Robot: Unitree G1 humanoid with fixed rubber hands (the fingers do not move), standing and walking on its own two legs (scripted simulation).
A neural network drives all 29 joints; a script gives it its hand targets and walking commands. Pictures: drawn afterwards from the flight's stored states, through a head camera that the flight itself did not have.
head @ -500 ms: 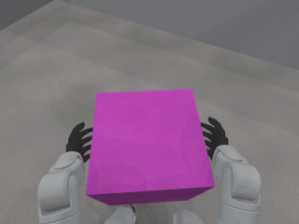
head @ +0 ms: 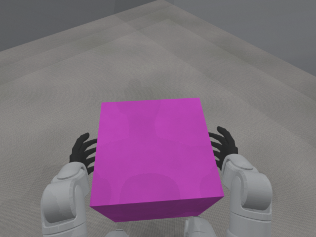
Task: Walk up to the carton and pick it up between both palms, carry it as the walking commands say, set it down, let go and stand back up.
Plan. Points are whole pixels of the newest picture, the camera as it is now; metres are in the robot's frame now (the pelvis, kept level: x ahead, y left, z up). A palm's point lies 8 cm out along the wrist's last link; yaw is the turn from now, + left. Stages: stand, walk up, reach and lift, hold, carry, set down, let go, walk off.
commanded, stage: carry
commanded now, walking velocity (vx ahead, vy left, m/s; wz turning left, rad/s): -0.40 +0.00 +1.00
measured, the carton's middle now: (154, 164) +0.30 +0.00 -0.02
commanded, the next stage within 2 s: none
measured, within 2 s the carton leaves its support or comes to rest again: neither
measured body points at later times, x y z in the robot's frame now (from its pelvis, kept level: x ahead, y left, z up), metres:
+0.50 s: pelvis -0.20 +0.01 +0.01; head -0.22 +0.01 +0.46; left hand +0.01 +0.24 +0.09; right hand +0.11 -0.07 +0.10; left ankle -0.22 +0.12 -0.72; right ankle -0.07 -0.11 -0.71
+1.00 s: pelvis -0.29 -0.02 +0.02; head -0.30 -0.04 +0.47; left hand -0.08 +0.22 +0.10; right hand +0.02 -0.10 +0.10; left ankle -0.23 +0.12 -0.71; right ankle -0.25 -0.11 -0.71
